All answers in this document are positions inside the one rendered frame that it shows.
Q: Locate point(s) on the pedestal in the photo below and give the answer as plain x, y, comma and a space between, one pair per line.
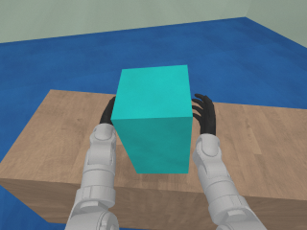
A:
264, 149

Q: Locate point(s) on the carton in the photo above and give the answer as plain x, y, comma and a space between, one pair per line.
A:
153, 117

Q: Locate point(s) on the left robot upper arm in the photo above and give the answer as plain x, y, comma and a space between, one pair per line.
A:
102, 220

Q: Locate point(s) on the right robot forearm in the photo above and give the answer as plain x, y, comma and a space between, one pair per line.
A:
225, 203

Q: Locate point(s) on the left robot forearm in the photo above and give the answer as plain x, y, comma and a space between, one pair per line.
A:
97, 192

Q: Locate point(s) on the robot right hand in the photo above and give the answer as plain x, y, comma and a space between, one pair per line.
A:
207, 117

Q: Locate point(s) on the robot left hand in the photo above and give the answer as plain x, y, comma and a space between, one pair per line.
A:
106, 116

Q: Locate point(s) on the right robot upper arm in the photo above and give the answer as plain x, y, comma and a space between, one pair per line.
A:
241, 225

